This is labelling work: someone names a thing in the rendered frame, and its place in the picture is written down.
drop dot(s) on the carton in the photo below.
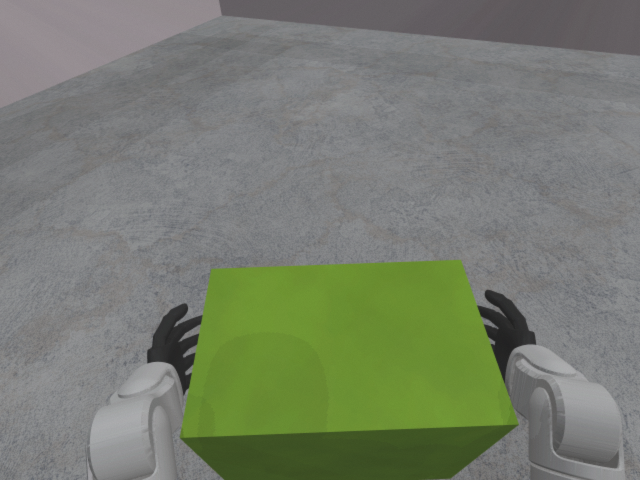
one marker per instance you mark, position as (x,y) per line
(368,371)

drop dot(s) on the robot left hand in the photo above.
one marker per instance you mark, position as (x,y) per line
(167,348)

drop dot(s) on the robot right hand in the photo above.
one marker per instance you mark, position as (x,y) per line
(512,331)

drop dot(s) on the robot left forearm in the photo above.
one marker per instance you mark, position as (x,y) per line
(131,437)

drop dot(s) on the robot right forearm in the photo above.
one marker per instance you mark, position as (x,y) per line
(575,427)

